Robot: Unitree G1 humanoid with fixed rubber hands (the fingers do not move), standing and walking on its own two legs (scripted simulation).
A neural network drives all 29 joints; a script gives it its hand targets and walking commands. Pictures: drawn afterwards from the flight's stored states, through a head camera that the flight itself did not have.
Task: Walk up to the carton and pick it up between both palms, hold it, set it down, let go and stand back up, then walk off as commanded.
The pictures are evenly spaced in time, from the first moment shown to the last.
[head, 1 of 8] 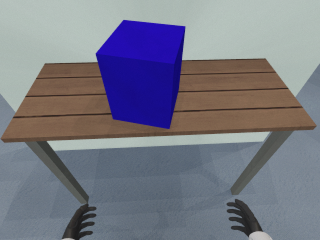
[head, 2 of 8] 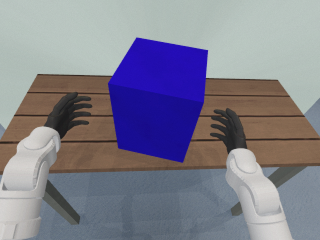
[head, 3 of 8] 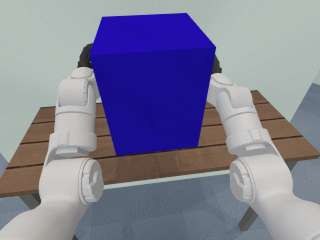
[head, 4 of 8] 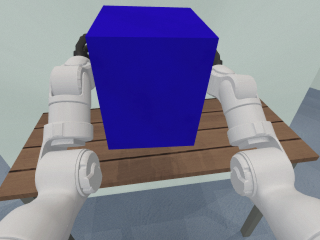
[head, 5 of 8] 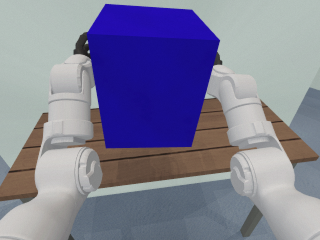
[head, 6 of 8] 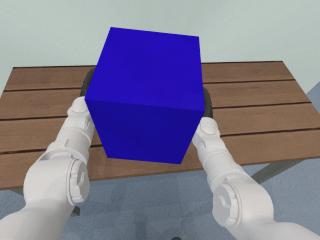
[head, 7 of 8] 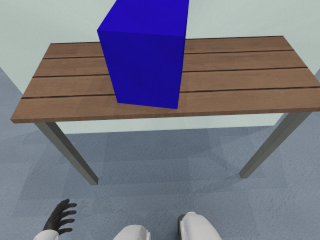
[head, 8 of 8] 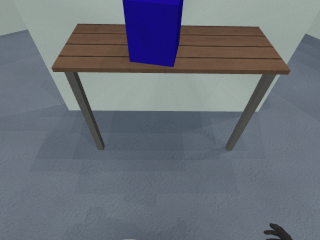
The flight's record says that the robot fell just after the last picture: no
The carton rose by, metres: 0.21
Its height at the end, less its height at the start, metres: +0.00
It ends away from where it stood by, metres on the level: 0.02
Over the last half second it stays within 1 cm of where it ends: yes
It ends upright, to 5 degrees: yes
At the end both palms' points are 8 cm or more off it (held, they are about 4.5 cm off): yes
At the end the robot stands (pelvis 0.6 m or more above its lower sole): yes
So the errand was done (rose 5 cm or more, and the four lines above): yes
